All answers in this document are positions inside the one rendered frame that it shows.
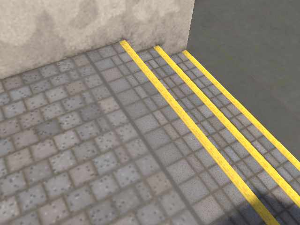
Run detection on stairs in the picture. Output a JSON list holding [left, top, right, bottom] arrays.
[[136, 45, 300, 225]]

